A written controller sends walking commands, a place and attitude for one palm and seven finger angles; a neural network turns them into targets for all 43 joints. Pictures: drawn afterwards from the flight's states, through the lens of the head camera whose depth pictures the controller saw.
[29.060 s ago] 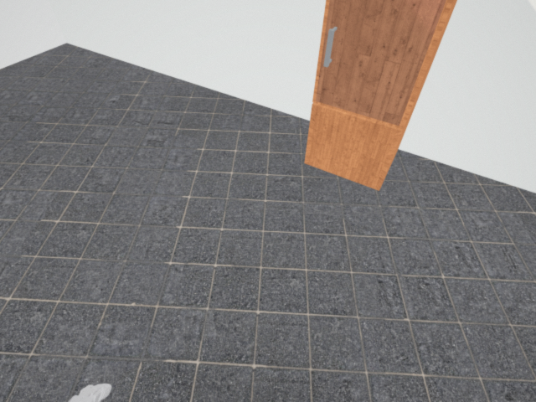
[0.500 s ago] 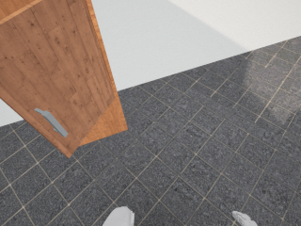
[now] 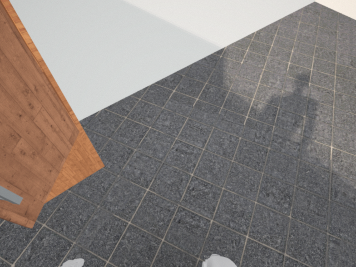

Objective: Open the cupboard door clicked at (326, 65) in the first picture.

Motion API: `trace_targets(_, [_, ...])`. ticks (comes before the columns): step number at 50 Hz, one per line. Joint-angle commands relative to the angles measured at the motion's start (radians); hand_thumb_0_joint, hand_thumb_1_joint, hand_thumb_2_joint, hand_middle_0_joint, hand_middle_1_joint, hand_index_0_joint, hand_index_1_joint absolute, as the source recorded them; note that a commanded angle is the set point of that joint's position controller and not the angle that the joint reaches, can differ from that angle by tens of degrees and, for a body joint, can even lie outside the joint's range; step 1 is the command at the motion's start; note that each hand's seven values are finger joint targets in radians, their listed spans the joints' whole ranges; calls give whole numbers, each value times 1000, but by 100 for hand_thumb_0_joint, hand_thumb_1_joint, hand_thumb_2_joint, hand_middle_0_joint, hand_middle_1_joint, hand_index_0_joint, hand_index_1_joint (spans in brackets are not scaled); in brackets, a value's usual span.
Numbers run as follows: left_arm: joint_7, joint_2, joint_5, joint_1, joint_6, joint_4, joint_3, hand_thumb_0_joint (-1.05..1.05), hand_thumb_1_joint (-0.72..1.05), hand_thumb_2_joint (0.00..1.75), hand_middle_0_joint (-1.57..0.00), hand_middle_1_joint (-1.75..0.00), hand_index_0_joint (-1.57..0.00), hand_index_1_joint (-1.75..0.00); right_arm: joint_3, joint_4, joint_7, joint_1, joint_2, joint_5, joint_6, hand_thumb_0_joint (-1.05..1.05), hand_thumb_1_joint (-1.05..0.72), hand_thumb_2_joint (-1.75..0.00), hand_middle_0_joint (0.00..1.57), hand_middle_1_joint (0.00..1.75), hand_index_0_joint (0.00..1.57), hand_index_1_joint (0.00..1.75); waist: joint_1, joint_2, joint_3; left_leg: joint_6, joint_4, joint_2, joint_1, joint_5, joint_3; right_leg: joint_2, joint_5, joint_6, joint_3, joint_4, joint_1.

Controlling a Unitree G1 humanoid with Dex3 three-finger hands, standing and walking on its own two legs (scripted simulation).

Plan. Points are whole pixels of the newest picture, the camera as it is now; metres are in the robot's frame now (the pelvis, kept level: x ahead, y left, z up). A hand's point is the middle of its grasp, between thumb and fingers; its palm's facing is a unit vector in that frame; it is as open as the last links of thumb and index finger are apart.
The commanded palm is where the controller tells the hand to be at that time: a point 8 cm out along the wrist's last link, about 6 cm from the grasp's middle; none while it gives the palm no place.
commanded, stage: walk to a spot facing it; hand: left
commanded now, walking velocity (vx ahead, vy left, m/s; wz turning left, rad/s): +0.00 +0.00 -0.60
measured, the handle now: out of the picture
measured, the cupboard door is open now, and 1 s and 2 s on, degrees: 43 43 43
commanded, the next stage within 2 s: turn to face it in 1.66 s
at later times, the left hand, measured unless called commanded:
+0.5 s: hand (128, 252) +0.16 +0.14 -0.17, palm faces -0.24 -0.95 -0.21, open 7.4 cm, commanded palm none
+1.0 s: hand (190, 181) +0.36 -0.01 -0.17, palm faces -0.65 -0.74 -0.16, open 7.4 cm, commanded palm none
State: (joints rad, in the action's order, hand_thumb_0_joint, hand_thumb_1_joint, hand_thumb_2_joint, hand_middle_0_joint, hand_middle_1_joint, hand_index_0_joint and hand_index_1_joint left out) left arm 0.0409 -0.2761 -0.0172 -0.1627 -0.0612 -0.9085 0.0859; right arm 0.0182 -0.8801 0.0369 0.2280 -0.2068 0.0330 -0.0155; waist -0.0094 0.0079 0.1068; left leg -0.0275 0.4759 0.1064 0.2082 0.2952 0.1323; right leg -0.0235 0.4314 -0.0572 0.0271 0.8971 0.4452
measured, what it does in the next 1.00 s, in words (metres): walks ahead, turning right: right foot, then left foot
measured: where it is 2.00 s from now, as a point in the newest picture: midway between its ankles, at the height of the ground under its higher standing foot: (265, 218)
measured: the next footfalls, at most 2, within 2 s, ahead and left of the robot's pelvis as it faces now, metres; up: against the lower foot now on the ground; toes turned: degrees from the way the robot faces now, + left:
right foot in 0.08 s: +0.04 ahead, -0.12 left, +0.00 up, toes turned -8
left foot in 0.58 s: +0.14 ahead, +0.07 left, +0.00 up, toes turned -18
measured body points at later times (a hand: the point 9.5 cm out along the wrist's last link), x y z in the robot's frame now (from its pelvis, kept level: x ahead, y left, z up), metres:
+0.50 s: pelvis +0.04 -0.03 +0.00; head +0.08 -0.04 +0.44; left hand +0.17 +0.19 -0.15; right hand +0.07 -0.30 -0.14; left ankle +0.09 +0.10 -0.70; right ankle +0.00 -0.12 -0.74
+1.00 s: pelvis +0.15 -0.08 -0.01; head +0.20 -0.12 +0.44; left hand +0.40 +0.03 -0.15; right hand -0.06 -0.22 -0.15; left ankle +0.10 +0.08 -0.74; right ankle +0.17 -0.22 -0.71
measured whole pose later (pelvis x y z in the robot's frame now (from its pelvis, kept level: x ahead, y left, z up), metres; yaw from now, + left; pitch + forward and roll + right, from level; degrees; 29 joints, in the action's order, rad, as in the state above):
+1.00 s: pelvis +0.15 -0.08 -0.01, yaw -37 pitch +2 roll +0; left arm 0.07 -0.22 -0.03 -0.08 -0.04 -0.93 0.06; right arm 0.01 -1.00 0.03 0.48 -0.19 0.04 0.04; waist 0.06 0.01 0.10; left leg -0.05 0.39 0.10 -0.02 0.42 0.31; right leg -0.05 0.27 0.03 0.12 0.77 0.55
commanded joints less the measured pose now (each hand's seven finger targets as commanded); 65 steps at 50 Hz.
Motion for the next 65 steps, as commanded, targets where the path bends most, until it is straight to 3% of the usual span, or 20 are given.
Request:
trace_targets(1, [2, -26, 1, 46, 36, 94, -4, 0, 90, 90, -20, -30, -20, -30, 72, 38, 0, 84, -225, -3, 15, 0, -90, -90, 20, 30, 20, 30, 43, -236, -161, 111, 15, 202, -160, -649, -64, 36, -51, 36, 82, -264, -93])
trace_targets(3, [-6, -79, -3, -76, 45, 55, 9, 0, 90, 90, -20, -30, -20, -30, 76, 50, -7, 49, -222, -16, 12, 0, -90, -90, 20, 30, 20, 30, -31, -137, -208, 40, 186, 162, -22, -496, -3, 7, -326, 70, 43, -472, -349])
trace_targets(5, [-38, -262, -4, -222, 51, 10, 49, 0, 90, 90, -20, -30, -20, -30, 49, 120, -7, -47, -125, -28, 5, 0, -90, -90, 20, 30, 20, 30, -115, 320, -248, -48, 612, -44, 384, 399, 11, -388, -1031, 276, -445, -487, -582])
trace_targets(6, [-48, -240, 0, -213, 51, 10, 44, 0, 90, 90, -20, -30, -20, -30, 46, 108, 2, -37, -143, -30, -3, 0, -90, -90, 20, 30, 20, 30, -101, 252, -236, -34, 697, -11, 410, 359, -122, -382, -902, 321, -406, -485, -551])
trace_targets(12, [-58, -137, 0, -35, 53, 70, 21, 0, 90, 90, -20, -30, -20, -30, 59, 42, -15, -37, -111, -22, -26, 0, -90, -90, 20, 30, 20, 30, -5, 117, -134, -64, 651, -20, 338, 86, -134, -180, -680, 231, -271, -520, -325])
trace_targets(22, [-54, -139, -11, -82, 55, 71, 35, 0, 90, 90, -20, -30, -20, -30, 57, 83, -8, -110, -93, -29, 1, 0, -90, -90, 20, 30, 20, 30, -25, 123, -133, -52, 362, -76, 273, 128, -139, -175, -618, 266, -436, -502, -319])
trace_targets(26, [-45, -131, -3, -33, 54, 80, 39, 0, 90, 90, -20, -30, -20, -30, 57, 60, -7, -1, -103, -25, 25, 0, -90, -90, 20, 30, 20, 30, 30, 118, -144, -35, 90, -106, 7, 21, -118, -115, -251, 216, -453, -484, -146])
trace_targets(27, [-41, -98, -3, -10, 53, 89, 32, 0, 90, 90, -20, -30, -20, -30, 63, 39, -5, 72, -127, -22, 34, 0, -90, -90, 20, 30, 20, 30, 69, 42, -142, -19, -45, -61, -162, 29, -153, -53, -54, 175, -414, -424, 11])
trace_targets(29, [-23, -20, 1, 30, 56, 145, 13, 0, 90, 90, -20, -30, -20, -30, 88, 22, 5, 229, -285, 8, 44, 0, -90, -90, 20, 30, 20, 30, 123, -355, -119, 152, -306, 395, -276, 359, -710, 133, 229, 69, -79, 70, 316])
trace_targets(31, [-1, -58, -23, 34, 62, 122, 33, 0, 90, 90, -20, -30, -20, -30, 60, 54, 4, 133, -204, 9, 49, 0, -90, -90, 20, 30, 20, 30, 59, -141, -28, 154, -336, 319, -103, 268, -586, 25, 40, 60, -116, 245, 279])
trace_targets(37, [24, 15, -17, -13, 53, 69, 8, 0, 90, 90, -20, -30, -20, -30, 28, 18, 6, 170, -118, -9, 81, 0, -90, -90, 20, 30, 20, 30, 24, -163, -86, 73, -216, 168, -209, -346, -106, -16, -188, 38, -10, 323, 296])
trace_targets(46, [34, 54, -9, 221, 58, 107, -25, 0, 90, 90, -20, -30, -20, -30, 28, -76, -2, 315, -127, 7, 80, 0, -90, -90, 20, 30, 20, 30, 90, -166, 8, 120, -201, 227, -241, -491, 36, -32, -177, 74, 103, -109, 222])
trace_targets(49, [30, 26, -7, 167, 62, 91, -16, 0, 90, 90, -20, -30, -20, -30, 33, -77, -4, 288, -150, 4, 78, 0, -90, -90, 20, 30, 20, 30, 44, -169, -28, 113, -106, 251, -214, -698, 83, 12, -128, 118, 137, -187, 45])
trace_targets(51, [20, -12, -7, -42, 73, 34, 1, 0, 90, 90, -20, -30, -20, -30, 40, -62, -7, 222, -181, -6, 78, 0, -90, -90, 20, 30, 20, 30, -66, -124, -129, 80, 141, 219, -128, -823, 131, 63, -152, 159, 157, -265, -257])
trace_targets(52, [9, -78, -11, -229, 84, -19, 22, 0, 90, 90, -20, -30, -20, -30, 40, -40, -19, 169, -176, -18, 80, 0, -90, -90, 20, 30, 20, 30, -162, -42, -221, 38, 367, 177, 47, -699, 165, 16, -182, 196, 79, -327, -544])
trace_targets(53, [-10, -201, -10, -358, 93, -43, 56, 0, 90, 90, -20, -30, -20, -30, 26, -4, -25, 178, -100, -39, 82, 0, -90, -90, 20, 30, 20, 30, -203, 232, -357, -23, 727, -2, 372, 145, 148, -295, -169, 315, -431, -447, -817])
trace_targets(54, [-25, -255, 13, -347, 90, -50, 60, 0, 90, 90, -20, -30, -20, -30, 30, 25, -23, 103, -107, -37, 78, 0, -90, -90, 20, 30, 20, 30, -182, 279, -347, -18, 940, -43, 524, 328, -11, -393, -237, 360, -677, -587, -797])
trace_targets(57, [-42, -117, 14, -101, 95, 18, 20, 0, 90, 90, -20, -30, -20, -30, 48, -3, -23, 48, -99, -21, 67, 0, -90, -90, 20, 30, 20, 30, -50, 36, -99, -17, 887, 60, 458, 58, -136, -299, -227, 296, -426, -641, -364])
trace_targets(59, [-42, -74, 7, -62, 118, 23, 3, 0, 90, 90, -20, -30, -20, -30, 41, -35, -25, 89, -56, -10, 46, 0, -90, -90, 20, 30, 20, 30, 8, 26, -56, -27, 780, 60, 368, 15, -127, -227, -411, 261, -294, -659, -218])
trace_targets(65, [-38, -29, 9, -156, 149, -30, 6, 0, 90, 90, -20, -30, -20, -30, 49, -25, -32, 51, -45, -10, 33, 0, -90, -90, 20, 30, 20, 30, 22, 78, -111, -44, 627, 29, 464, -128, -128, -132, -607, 142, -198, -650, -353])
